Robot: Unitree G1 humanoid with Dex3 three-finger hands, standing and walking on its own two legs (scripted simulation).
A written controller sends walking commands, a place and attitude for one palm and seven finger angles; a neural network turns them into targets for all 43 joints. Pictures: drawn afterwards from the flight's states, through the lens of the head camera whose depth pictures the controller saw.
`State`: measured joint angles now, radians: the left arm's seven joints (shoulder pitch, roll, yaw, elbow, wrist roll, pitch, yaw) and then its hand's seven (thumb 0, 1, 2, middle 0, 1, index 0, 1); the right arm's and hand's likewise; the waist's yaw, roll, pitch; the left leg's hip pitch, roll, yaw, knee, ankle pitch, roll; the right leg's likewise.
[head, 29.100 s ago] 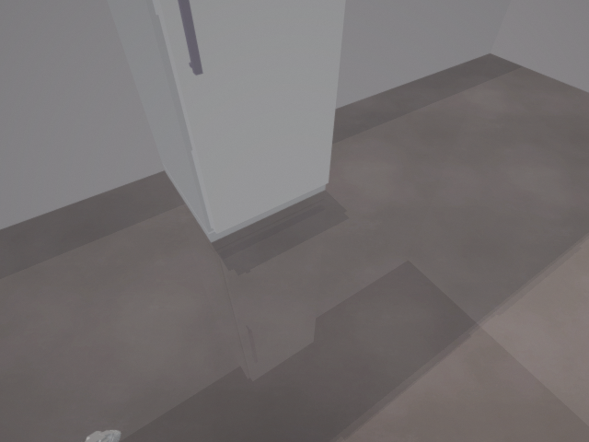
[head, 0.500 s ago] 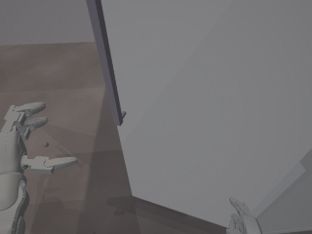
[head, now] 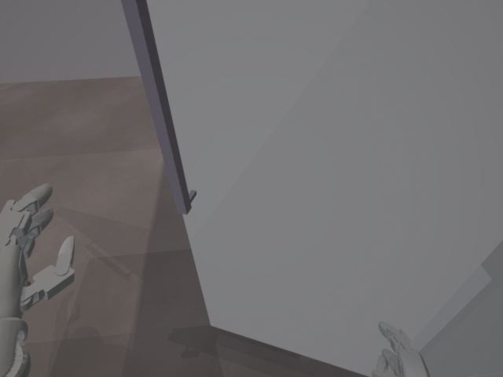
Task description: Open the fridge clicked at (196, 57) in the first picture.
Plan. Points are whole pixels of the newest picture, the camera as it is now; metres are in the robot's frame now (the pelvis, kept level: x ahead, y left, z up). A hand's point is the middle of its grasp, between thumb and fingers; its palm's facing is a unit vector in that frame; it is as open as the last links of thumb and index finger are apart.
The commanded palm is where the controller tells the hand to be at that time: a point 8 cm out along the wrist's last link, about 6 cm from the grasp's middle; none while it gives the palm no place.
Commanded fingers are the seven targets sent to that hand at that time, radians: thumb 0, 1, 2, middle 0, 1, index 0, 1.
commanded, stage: draw the hand back to the body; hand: left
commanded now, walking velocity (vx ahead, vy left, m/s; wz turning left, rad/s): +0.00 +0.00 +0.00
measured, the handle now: (165, 98) +0.43 +0.20 +0.26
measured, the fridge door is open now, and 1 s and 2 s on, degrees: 67 67 67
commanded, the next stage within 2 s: step back with the hand held close in 0.34 s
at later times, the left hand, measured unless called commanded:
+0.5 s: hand (60, 265) +0.19 +0.27 +0.16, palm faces +0.47 -0.80 -0.37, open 7.4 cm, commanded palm +0.14 +0.30 +0.17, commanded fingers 0.00 0.90 0.90 -0.20 -0.30 -0.20 -0.30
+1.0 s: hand (7, 303) +0.13 +0.30 +0.16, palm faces +0.45 -0.76 -0.47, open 7.4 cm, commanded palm +0.07 +0.33 +0.17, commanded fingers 0.00 0.90 0.90 -0.20 -0.30 -0.20 -0.30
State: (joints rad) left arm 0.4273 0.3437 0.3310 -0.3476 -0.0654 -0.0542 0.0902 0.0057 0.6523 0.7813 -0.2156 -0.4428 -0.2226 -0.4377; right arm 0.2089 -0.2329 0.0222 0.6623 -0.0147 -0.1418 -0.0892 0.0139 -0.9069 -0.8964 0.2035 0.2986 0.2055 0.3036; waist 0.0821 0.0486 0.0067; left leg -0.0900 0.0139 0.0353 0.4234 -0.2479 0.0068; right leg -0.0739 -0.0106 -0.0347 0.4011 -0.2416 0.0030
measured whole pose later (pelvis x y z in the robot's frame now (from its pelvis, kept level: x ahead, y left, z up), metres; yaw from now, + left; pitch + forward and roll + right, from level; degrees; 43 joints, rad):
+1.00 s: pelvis -0.07 +0.03 -0.01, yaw +0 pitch -1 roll -1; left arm 0.49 0.41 0.43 -0.46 -0.01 -0.20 0.13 0.01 0.89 0.90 -0.21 -0.30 -0.22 -0.30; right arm 0.22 -0.23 0.02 0.54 0.01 -0.05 -0.10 0.01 -0.91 -0.90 0.20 0.30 0.21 0.30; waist 0.03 0.01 0.02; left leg -0.35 -0.01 0.05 0.58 -0.21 0.06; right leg -0.33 -0.04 -0.01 0.54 -0.19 0.04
